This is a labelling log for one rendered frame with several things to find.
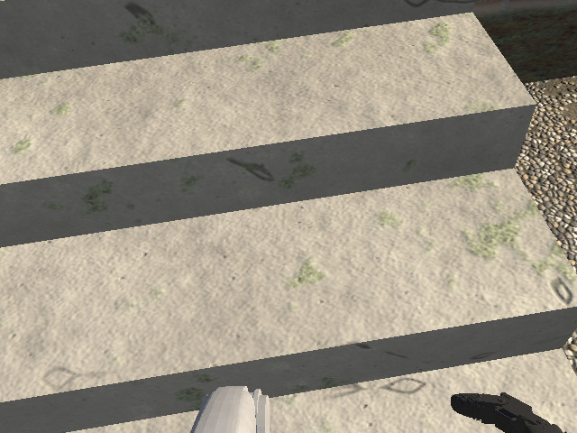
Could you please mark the robot right hand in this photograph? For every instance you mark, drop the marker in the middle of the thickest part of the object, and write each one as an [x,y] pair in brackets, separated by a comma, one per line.
[507,413]

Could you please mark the robot left thigh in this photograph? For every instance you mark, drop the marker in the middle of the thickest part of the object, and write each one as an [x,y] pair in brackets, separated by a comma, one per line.
[232,409]

